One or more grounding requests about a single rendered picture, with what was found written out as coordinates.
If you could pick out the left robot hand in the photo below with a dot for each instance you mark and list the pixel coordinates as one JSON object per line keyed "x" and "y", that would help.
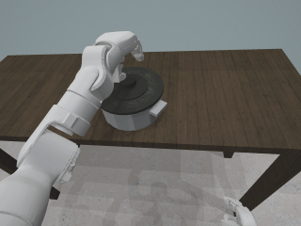
{"x": 127, "y": 42}

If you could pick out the lid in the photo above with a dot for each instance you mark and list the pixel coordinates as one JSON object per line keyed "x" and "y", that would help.
{"x": 148, "y": 90}

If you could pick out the left robot upper arm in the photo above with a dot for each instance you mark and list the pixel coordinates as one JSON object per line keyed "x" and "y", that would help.
{"x": 25, "y": 194}

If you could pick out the pot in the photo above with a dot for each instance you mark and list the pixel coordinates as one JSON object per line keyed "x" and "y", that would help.
{"x": 136, "y": 121}

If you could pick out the knob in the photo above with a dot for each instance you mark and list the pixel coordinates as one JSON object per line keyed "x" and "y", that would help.
{"x": 129, "y": 82}

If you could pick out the robot left forearm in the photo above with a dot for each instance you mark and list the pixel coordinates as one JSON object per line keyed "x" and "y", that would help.
{"x": 92, "y": 84}

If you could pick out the right robot hand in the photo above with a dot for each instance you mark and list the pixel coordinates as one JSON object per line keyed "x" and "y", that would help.
{"x": 243, "y": 215}

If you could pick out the table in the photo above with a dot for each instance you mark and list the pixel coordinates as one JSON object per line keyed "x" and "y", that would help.
{"x": 230, "y": 101}

